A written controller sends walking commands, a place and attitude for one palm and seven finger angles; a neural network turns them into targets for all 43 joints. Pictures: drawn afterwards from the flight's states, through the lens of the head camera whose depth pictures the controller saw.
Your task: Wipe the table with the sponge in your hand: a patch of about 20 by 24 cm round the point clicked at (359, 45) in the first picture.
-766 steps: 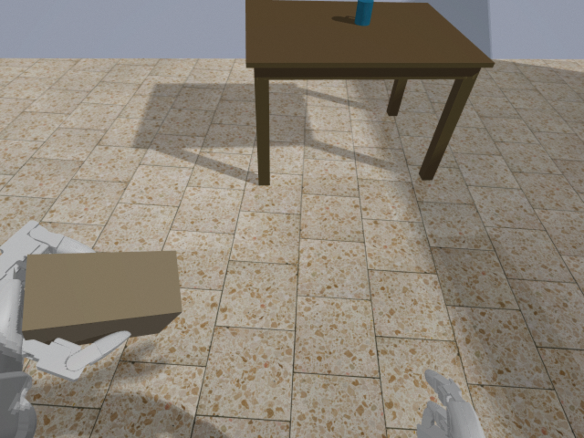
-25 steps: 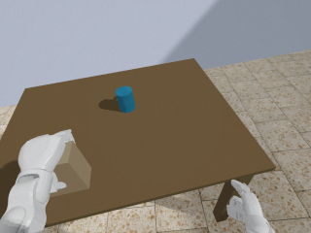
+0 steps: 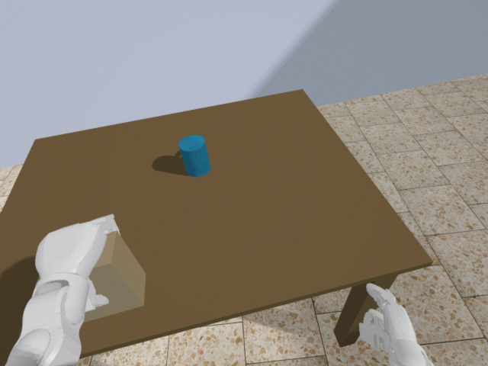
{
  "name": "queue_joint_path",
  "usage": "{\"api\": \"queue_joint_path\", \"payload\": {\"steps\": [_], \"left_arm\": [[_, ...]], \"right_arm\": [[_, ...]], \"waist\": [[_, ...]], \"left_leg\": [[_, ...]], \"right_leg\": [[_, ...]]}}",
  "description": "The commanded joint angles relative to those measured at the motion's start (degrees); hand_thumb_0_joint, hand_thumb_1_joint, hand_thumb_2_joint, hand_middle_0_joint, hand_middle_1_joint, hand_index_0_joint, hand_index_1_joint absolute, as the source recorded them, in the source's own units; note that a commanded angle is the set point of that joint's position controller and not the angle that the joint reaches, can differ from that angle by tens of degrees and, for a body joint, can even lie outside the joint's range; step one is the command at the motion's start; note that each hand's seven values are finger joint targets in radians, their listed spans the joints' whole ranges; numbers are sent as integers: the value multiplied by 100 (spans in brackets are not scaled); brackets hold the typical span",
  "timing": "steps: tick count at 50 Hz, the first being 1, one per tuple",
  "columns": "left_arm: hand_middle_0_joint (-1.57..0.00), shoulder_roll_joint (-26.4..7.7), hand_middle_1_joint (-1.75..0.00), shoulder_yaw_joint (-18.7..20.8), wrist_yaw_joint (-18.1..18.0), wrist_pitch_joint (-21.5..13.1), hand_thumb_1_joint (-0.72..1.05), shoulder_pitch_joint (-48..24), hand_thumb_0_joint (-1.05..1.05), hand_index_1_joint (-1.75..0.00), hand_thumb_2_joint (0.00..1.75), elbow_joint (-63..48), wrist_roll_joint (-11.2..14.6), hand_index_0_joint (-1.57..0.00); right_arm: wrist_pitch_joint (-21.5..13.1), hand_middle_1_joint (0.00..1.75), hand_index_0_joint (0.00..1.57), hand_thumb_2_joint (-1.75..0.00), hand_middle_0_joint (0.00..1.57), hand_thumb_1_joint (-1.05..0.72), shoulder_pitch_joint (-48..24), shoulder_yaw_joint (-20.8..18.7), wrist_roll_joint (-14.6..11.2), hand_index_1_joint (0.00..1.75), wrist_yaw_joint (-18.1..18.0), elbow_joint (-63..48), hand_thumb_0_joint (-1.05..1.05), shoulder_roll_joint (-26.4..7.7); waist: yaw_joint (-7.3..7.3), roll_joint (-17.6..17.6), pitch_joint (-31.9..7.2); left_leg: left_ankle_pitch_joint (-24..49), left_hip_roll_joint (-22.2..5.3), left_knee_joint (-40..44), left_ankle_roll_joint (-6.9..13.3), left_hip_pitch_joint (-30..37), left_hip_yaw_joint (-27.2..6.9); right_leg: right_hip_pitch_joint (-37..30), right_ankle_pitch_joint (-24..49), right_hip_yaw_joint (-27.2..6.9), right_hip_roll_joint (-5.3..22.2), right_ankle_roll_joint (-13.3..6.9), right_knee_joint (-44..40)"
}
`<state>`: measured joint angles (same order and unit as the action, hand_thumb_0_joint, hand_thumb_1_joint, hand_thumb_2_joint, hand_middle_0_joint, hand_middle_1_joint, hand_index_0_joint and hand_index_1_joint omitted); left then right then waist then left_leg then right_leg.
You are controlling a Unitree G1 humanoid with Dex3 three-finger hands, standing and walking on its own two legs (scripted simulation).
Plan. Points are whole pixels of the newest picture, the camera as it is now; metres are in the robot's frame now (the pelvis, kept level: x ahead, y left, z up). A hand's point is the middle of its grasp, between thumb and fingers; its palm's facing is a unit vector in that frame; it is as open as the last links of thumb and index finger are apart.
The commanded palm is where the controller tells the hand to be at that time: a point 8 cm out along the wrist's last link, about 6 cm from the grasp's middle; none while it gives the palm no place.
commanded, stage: move the sponge above the wiping area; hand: left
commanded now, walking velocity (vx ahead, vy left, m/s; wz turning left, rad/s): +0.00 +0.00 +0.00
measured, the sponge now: (104, 284) +0.21 +0.29 +0.02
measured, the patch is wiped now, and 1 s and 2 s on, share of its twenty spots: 0.00 0.00 0.00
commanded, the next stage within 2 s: none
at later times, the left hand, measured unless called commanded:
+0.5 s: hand (101, 274) +0.22 +0.29 +0.04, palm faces -0.09 -0.12 -0.99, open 10.7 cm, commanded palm +0.20 +0.28 +0.11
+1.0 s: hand (112, 274) +0.23 +0.29 +0.01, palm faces -0.13 -0.11 -0.99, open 10.7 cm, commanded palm +0.22 +0.28 +0.09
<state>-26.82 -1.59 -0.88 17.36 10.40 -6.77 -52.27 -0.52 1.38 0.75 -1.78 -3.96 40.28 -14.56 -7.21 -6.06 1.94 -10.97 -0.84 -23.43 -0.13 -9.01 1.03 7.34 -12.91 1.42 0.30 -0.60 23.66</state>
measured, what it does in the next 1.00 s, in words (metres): stands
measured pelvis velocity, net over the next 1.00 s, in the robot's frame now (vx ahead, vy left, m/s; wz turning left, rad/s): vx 0.01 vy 0.00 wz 0.00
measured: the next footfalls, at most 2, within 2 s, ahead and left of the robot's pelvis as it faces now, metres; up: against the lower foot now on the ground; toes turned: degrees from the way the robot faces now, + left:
none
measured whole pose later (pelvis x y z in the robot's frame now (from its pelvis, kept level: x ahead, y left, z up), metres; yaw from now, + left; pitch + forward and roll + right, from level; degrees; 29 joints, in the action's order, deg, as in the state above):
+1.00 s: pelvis +0.01 +0.00 +0.00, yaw +0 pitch -1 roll +0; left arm -23.7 -4.1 -5.1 15.7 6.8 6.3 -55.2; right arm -0.5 2.5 -0.1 -1.9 -4.0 41.3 -14.0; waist -6.1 -4.4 0.5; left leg -12.3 -1.1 -25.6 -0.2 -12.4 0.8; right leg 10.5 -14.0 1.4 0.0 -0.7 25.4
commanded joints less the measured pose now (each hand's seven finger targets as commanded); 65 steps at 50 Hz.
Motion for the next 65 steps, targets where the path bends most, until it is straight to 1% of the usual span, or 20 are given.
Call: {"api": "queue_joint_path", "payload": {"steps": [1, 9, 14, 16, 20, 24, 31, 33, 34, 35, 39, 43, 49, 51, 53, 54, 57, 62, 64, 65], "left_arm": [[-120, -1226, -160, 671, -276, -153, 10, -1287, 0, -160, 130, -1239, -217, -120], [-120, -1482, -160, 1091, -593, -266, 10, -1281, 0, -160, 130, -1025, -326, -120], [-120, -1210, -160, 925, -599, -21, 10, -884, 0, -160, 130, -917, -226, -120], [-120, -827, -160, 554, -523, 31, 10, -648, 0, -160, 130, -962, -174, -120], [-120, -970, -160, 556, -398, 69, 10, -899, 0, -160, 130, -852, -217, -120], [-120, -1257, -160, 781, -482, -195, 10, -1081, 0, -160, 130, -1069, -293, -120], [-120, -999, -160, 582, -831, -495, 10, -1689, 0, -160, 130, -670, -467, -120], [-120, -910, -160, 553, -887, -436, 10, -1476, 0, -160, 130, -491, -442, -120], [-120, -1163, -160, 821, -916, -362, 10, -1437, 0, -160, 130, -495, -429, -120], [-120, -889, -160, 549, -902, -321, 10, -1506, 0, -160, 130, -546, -465, -120], [-120, -916, -160, 667, -862, -43, 10, -920, 0, -160, 130, -166, -329, -120], [-120, -782, -160, 365, -728, 55, 10, -1378, 0, -160, 130, 173, -355, -120], [-120, -1205, -160, 717, -805, -371, 10, -1744, 0, -160, 130, -176, -477, -120], [-120, -815, -160, 367, -899, -560, 10, -1933, 0, -160, 130, -247, -525, -120], [-120, -804, -160, 449, -1000, -619, 10, -1599, 0, -160, 130, -47, -505, -120], [-120, -1038, -160, 705, -1041, -564, 10, -1562, 0, -160, 130, 19, -493, -120], [-120, -812, -160, 504, -1110, -442, 10, -1758, 0, -160, 130, 341, -531, -120], [-120, -688, -160, 330, -1124, -230, 10, -1850, 0, -160, 130, 592, -501, -120], [-120, -934, -160, 591, -1130, -181, 10, -1616, 0, -160, 130, 591, -482, -120], [-120, -752, -160, 358, -1110, -201, 10, -1924, 0, -160, 130, 482, -539, -120]], "right_arm": [[-395, 30, 20, -90, 20, -90, -1127, -187, 24, 30, -47, -1022, 0, -524], [-394, 30, 20, -90, 20, -90, -1090, -235, 52, 30, -47, -944, 0, -558], [-328, 30, 20, -90, 20, -90, -1157, -231, 8, 30, 26, -973, 0, -575], [-336, 30, 20, -90, 20, -90, -1099, -234, -9, 30, 66, -1053, 0, -516], [-288, 30, 20, -90, 20, -90, -1104, -193, -12, 30, 59, -1028, 0, -565], [-327, 30, 20, -90, 20, -90, -1037, -248, 39, 30, 14, -1014, 0, -565], [-437, 30, 20, -90, 20, -90, -872, -297, 45, 30, -49, -874, 0, -510], [-412, 30, 20, -90, 20, -90, -869, -329, 34, 30, -43, -847, 0, -529], [-396, 30, 20, -90, 20, -90, -920, -318, 25, 30, -34, -848, 0, -565], [-400, 30, 20, -90, 20, -90, -996, -282, 17, 30, -13, -894, 0, -517], [-317, 30, 20, -90, 20, -90, -1027, -292, -10, 30, 37, -887, 0, -582], [-258, 30, 20, -90, 20, -90, -991, -267, -50, 30, 10, -858, 0, -588], [-366, 30, 20, -90, 20, -90, -877, -320, 20, 30, -60, -880, 0, -587], [-449, 30, 20, -90, 20, -90, -801, -336, 22, 30, -43, -857, 0, -507], [-456, 30, 20, -90, 20, -90, -691, -389, 40, 30, -28, -796, 0, -542], [-437, 30, 20, -90, 20, -90, -707, -389, 38, 30, -35, -797, 0, -588], [-406, 30, 20, -90, 20, -90, -766, -384, -3, 30, -3, -750, 0, -606], [-361, 30, 20, -90, 20, -90, -817, -370, -63, 30, -7, -763, 0, -614], [-336, 30, 20, -90, 20, -90, -805, -385, -48, 30, -9, -782, 0, -646], [-340, 30, 20, -90, 20, -90, -834, -352, -54, 30, -8, -801, 0, -600]], "waist": [[5, 242, -1219], [-98, 56, -1241], [-88, 65, -1239], [-49, 254, -1276], [21, 484, -1144], [-6, 245, -1187], [72, 27, -1358], [30, 52, -1387], [-4, 30, -1363], [-4, 70, -1513], [-44, 322, -1216], [80, 586, -1068], [42, 195, -1465], [111, -33, -1520], [89, -20, -1520], [58, 89, -1447], [113, 436, -1346], [109, 450, -1456], [39, 354, -1471], [97, 327, -1624]], "left_leg": [[904, 164, 184, 241, 577, -329], [1073, 130, 172, 181, 597, -397], [1279, 117, 146, 151, 525, -386], [1427, 101, 111, 183, 481, -348], [1219, 132, 104, 215, 395, -350], [1150, 130, 71, 231, 529, -404], [1039, 108, 1, 196, 596, -369], [1123, 109, 6, 182, 544, -341], [1042, 117, 61, 158, 514, -393], [1130, 131, 27, 167, 501, -357], [1114, 129, 85, 151, 316, -376], [774, 151, 86, 208, 182, -290], [942, 201, -68, 248, 428, -335], [1094, 165, -150, 246, 533, -317], [1251, 145, -190, 231, 496, -320], [1140, 145, -144, 213, 436, -356], [1052, 138, -158, 195, 280, -318], [907, 148, -113, 208, 216, -260], [922, 171, -101, 209, 188, -291], [989, 184, -136, 226, 223, -251]], "right_leg": [[107, 562, -478, -45, -297, -466], [119, 714, -588, -107, -379, -448], [55, 983, -551, -77, -373, -388], [15, 1142, -335, -21, -307, -302], [139, 1021, -376, -40, -288, -355], [195, 907, -532, -97, -343, -400], [450, 691, -394, -98, -350, -348], [379, 799, -369, -77, -339, -341], [316, 733, -492, -130, -386, -348], [296, 813, -351, -85, -345, -277], [219, 898, -438, -103, -355, -316], [373, 601, -332, -56, -273, -375], [336, 775, -494, -109, -333, -317], [498, 833, -354, -92, -339, -238], [490, 1056, -360, -89, -347, -215], [474, 977, -462, -129, -373, -243], [605, 931, -364, -78, -318, -227], [544, 815, -297, -69, -289, -189], [421, 849, -405, -97, -326, -189], [416, 933, -309, -68, -296, -136]]}}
